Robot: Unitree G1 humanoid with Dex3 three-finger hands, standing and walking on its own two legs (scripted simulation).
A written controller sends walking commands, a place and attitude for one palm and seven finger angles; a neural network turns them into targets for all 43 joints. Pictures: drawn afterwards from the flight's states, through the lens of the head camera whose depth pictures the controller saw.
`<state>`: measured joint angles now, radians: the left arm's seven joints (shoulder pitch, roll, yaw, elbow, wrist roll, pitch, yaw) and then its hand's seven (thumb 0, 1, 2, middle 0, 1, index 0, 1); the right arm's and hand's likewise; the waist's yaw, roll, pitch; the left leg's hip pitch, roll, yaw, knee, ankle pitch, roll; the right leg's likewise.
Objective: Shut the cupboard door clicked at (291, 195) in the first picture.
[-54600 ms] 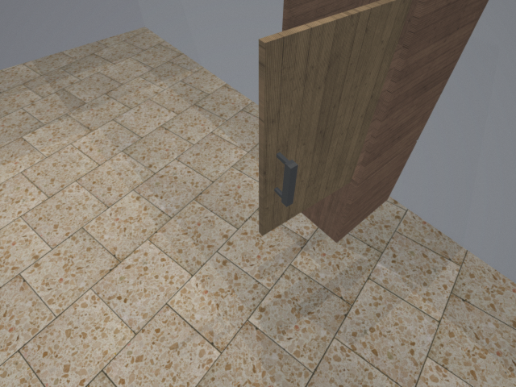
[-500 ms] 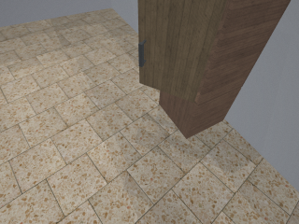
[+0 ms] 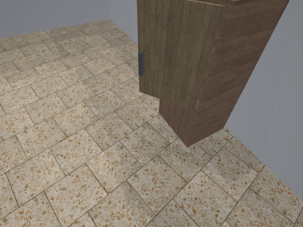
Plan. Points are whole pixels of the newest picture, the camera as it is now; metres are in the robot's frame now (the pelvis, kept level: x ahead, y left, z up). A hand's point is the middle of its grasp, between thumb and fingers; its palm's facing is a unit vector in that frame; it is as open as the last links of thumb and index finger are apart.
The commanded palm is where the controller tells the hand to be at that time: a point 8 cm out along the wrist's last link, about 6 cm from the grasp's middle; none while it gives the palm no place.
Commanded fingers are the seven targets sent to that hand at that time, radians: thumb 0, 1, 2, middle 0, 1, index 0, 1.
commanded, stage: let the arm hang, fingers relaxed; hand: left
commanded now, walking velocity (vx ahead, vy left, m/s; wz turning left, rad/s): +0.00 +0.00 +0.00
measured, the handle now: (142, 62) +0.96 +0.09 -0.09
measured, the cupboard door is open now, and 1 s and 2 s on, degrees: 34 34 34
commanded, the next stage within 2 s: look to check the result in 0.04 s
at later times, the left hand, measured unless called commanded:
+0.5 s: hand out of the picture -0.01 +0.17 -0.17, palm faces +0.02 -0.98 -0.21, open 7.3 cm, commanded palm none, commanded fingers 0.00 0.90 0.90 -0.20 -0.30 -0.20 -0.30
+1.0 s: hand out of the picture +0.03 +0.17 -0.19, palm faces +0.13 -0.97 -0.23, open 7.3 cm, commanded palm none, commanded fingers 0.00 0.90 0.90 -0.20 -0.30 -0.20 -0.30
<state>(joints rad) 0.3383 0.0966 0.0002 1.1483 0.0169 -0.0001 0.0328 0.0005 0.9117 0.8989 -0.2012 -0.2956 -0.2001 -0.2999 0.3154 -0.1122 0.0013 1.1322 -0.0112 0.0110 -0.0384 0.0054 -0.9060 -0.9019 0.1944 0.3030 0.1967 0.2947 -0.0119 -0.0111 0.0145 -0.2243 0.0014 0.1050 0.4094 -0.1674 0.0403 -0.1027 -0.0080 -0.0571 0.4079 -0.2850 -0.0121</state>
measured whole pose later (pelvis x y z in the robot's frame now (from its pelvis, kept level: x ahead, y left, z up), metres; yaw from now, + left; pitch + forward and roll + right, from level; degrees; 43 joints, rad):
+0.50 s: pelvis +0.01 -0.01 +0.00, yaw +0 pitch -1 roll +0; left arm 0.30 0.16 0.01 1.15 0.02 0.00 0.03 0.00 0.91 0.90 -0.20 -0.30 -0.20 -0.30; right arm 0.26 -0.16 0.00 1.13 -0.01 0.01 -0.04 0.00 -0.90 -0.90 0.19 0.30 0.20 0.29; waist -0.01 0.00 0.04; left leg -0.20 0.01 0.10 0.40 -0.18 0.03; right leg -0.07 0.00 -0.06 0.38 -0.29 -0.02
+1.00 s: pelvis +0.02 -0.02 -0.01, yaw +7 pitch -1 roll -1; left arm 0.24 0.17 0.05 1.05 0.03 0.02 0.04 0.00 0.91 0.90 -0.20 -0.30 -0.20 -0.30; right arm 0.25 -0.17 -0.03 1.07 -0.01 0.06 -0.02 0.00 -0.90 -0.90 0.19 0.30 0.20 0.29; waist -0.02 0.01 0.08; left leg -0.36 0.02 0.05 0.78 -0.41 0.00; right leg -0.09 -0.01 -0.17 0.52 -0.40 -0.04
